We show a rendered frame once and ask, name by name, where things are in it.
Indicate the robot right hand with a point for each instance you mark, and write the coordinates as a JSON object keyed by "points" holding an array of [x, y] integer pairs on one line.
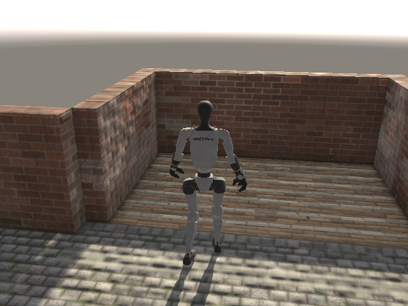
{"points": [[242, 182]]}

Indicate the right robot forearm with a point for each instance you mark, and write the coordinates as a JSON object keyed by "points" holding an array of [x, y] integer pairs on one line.
{"points": [[237, 169]]}

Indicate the robot right foot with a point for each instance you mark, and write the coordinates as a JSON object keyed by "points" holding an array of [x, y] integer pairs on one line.
{"points": [[217, 248]]}

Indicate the left robot forearm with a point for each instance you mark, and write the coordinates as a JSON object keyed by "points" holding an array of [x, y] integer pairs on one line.
{"points": [[174, 164]]}

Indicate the robot right upper arm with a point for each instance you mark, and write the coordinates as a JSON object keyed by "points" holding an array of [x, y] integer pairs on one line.
{"points": [[228, 146]]}

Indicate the left robot thigh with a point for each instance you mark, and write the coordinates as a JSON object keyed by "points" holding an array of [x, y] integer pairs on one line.
{"points": [[191, 194]]}

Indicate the robot left upper arm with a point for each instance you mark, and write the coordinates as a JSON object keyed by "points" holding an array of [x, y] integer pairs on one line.
{"points": [[181, 142]]}

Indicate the robot left hand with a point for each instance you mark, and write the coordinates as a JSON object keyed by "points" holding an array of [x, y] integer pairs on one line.
{"points": [[175, 175]]}

